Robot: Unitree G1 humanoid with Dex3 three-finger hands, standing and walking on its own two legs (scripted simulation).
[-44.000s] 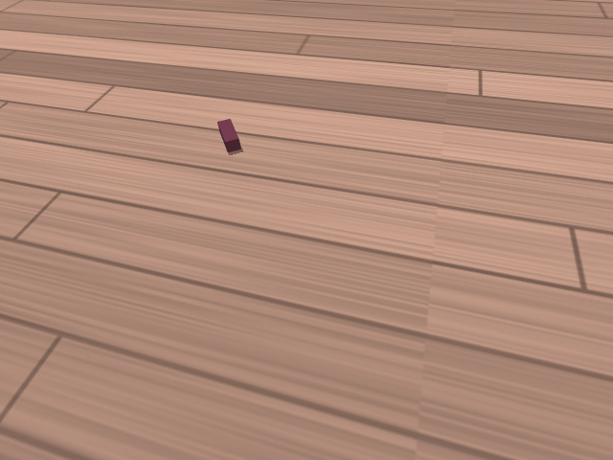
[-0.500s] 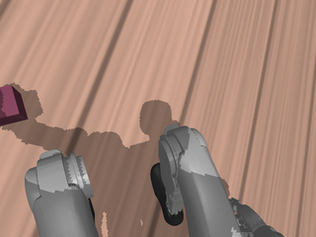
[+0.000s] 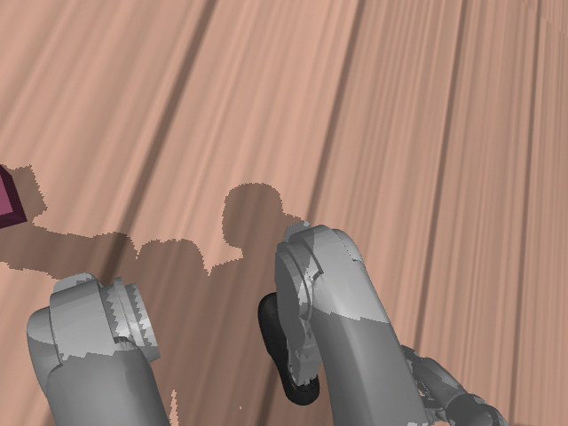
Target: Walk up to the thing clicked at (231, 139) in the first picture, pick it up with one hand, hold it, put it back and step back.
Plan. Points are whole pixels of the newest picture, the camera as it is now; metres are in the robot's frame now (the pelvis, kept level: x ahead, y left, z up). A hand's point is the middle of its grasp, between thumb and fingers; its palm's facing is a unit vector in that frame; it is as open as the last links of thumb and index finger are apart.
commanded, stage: rest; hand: left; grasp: from above
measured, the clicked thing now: out of the picture +0.41 +0.38 -0.26
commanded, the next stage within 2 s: open in 0.18 s
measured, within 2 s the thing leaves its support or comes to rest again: neither
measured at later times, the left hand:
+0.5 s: hand out of the picture +0.41 +0.37 -0.23, palm faces -0.45 -0.15 -0.88, open 10.5 cm
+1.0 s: hand out of the picture +0.41 +0.37 -0.23, palm faces -0.45 -0.15 -0.88, open 14.0 cm
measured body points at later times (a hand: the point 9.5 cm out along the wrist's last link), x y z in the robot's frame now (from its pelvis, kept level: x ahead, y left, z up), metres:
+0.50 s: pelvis +0.00 +0.00 +0.00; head +0.25 +0.14 +0.34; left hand +0.43 +0.37 -0.18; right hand +0.09 -0.26 -0.07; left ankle +0.06 +0.13 -0.26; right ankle +0.10 -0.13 -0.26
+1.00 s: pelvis +0.00 +0.00 +0.00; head +0.25 +0.14 +0.34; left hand +0.43 +0.37 -0.18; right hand +0.09 -0.25 -0.07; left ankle +0.06 +0.13 -0.26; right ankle +0.10 -0.13 -0.26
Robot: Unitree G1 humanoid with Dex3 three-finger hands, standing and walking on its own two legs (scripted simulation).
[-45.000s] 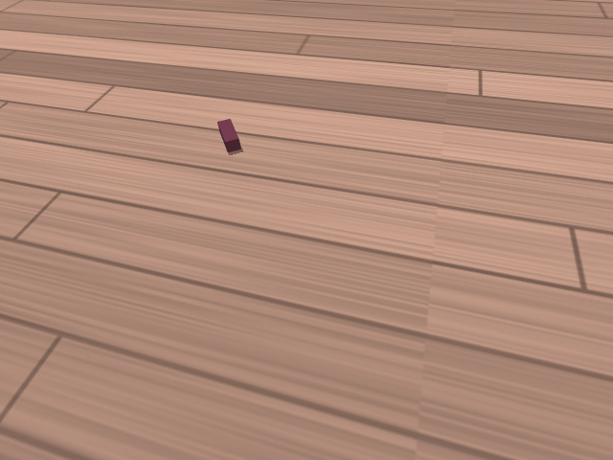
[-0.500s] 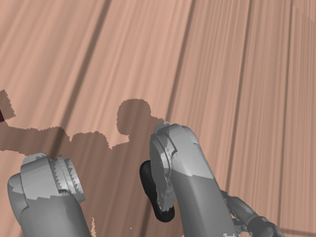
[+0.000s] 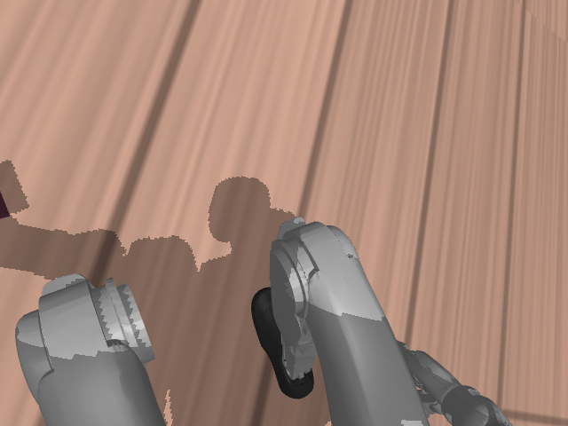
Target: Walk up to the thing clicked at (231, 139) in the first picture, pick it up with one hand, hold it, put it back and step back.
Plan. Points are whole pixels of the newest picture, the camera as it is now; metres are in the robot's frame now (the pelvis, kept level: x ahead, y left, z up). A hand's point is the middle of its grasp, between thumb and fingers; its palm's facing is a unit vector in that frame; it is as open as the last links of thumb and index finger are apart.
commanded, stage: open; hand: left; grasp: from above
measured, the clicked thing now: out of the picture +0.41 +0.39 -0.27
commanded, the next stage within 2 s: withdraw in 0.14 s
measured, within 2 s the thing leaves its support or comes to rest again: neither
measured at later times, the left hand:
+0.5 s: hand out of the picture +0.42 +0.39 -0.20, palm faces -0.34 -0.13 -0.93, open 14.0 cm
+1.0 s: hand out of the picture +0.39 +0.38 -0.06, palm faces -0.52 -0.15 -0.84, open 14.0 cm
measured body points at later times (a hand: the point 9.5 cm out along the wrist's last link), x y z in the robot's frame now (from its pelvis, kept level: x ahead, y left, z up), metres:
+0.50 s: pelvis +0.00 +0.00 +0.00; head +0.24 +0.14 +0.35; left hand +0.44 +0.39 -0.15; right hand +0.10 -0.26 -0.07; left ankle +0.06 +0.13 -0.27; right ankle +0.11 -0.13 -0.26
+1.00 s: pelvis -0.01 -0.01 +0.08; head +0.20 +0.09 +0.46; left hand +0.42 +0.39 -0.01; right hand +0.11 -0.27 -0.03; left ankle +0.06 +0.13 -0.27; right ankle +0.11 -0.13 -0.26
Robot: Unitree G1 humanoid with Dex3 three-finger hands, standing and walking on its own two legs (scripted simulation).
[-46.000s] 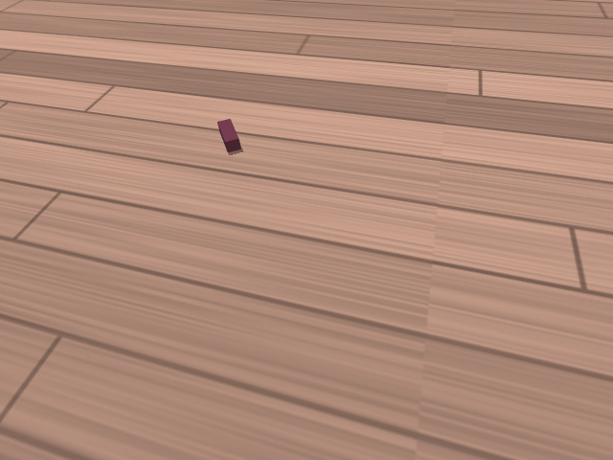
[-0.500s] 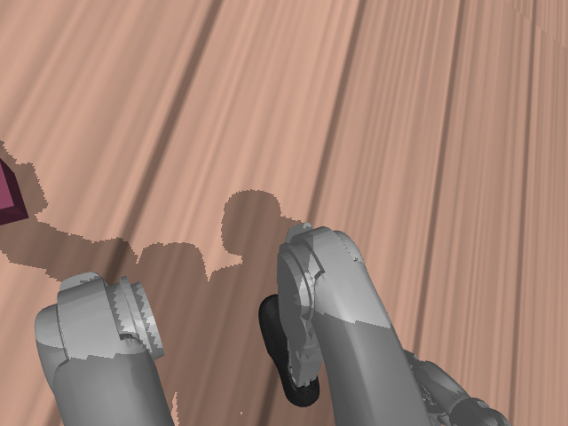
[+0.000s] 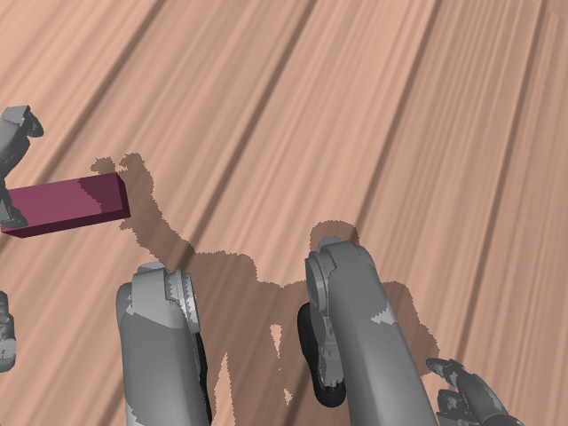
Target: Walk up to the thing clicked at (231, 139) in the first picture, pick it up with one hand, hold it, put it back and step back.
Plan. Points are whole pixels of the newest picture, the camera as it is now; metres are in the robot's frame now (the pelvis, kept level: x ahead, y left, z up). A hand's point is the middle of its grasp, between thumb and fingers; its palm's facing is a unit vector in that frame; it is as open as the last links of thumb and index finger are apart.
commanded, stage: withdraw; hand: left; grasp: from above
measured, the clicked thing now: (68, 205) +0.47 +0.35 -0.34
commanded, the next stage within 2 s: home in 0.20 s
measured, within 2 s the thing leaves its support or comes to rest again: neither
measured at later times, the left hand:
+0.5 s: hand (16, 168) +0.48 +0.35 -0.17, palm faces -0.37 -0.07 -0.93, open 13.1 cm
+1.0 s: hand out of the picture +0.30 +0.29 +0.04, palm faces -0.17 -0.75 -0.64, open 7.6 cm
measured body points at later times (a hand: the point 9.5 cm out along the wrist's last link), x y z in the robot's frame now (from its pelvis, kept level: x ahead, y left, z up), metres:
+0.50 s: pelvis +0.00 +0.00 -0.04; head +0.24 +0.08 +0.33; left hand +0.49 +0.36 -0.12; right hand +0.06 -0.25 -0.15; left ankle +0.09 +0.13 -0.34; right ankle +0.11 -0.13 -0.34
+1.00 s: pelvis +0.01 +0.00 +0.14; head +0.17 +0.05 +0.56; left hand +0.31 +0.32 +0.08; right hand +0.24 -0.24 +0.04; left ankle +0.09 +0.13 -0.34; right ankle +0.11 -0.13 -0.34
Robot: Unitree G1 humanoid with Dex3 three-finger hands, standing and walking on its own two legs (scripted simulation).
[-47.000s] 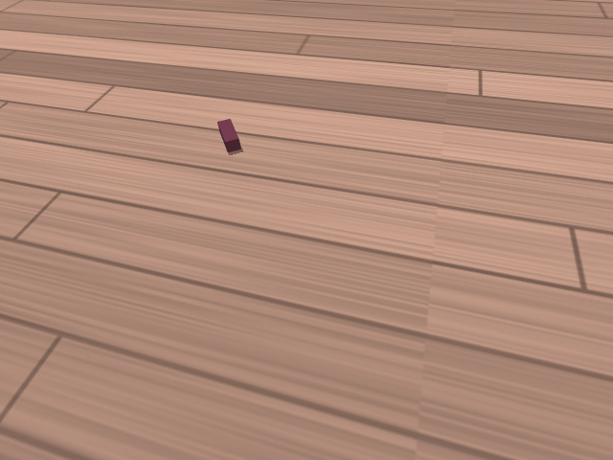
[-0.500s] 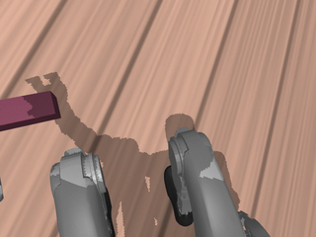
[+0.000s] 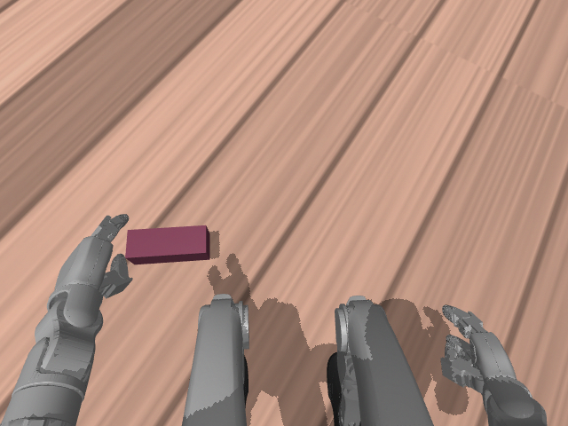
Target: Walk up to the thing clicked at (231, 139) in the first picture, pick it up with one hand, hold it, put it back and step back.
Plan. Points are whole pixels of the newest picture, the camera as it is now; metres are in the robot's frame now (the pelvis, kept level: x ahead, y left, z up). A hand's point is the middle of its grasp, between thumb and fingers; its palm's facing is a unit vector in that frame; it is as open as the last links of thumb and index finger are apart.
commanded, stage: home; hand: left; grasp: from above
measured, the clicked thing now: (169, 245) +0.48 +0.31 -0.48
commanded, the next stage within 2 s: none
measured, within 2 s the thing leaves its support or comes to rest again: neither
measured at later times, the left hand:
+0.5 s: hand (97, 312) +0.25 +0.20 +0.11, palm faces +0.11 -0.97 -0.22, open 7.4 cm
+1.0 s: hand (83, 354) +0.21 +0.18 +0.15, palm faces +0.13 -0.97 -0.20, open 7.4 cm
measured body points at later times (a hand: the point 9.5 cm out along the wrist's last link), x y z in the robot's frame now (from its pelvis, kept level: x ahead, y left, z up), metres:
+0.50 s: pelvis +0.07 +0.00 +0.17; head +0.12 +0.02 +0.62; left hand +0.24 +0.25 +0.13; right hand +0.23 -0.23 +0.09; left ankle +0.08 +0.12 -0.48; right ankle +0.08 -0.14 -0.48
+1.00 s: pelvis +0.07 -0.01 +0.20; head +0.09 +0.00 +0.65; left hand +0.21 +0.23 +0.17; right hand +0.27 -0.23 +0.14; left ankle +0.08 +0.12 -0.48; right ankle +0.08 -0.14 -0.48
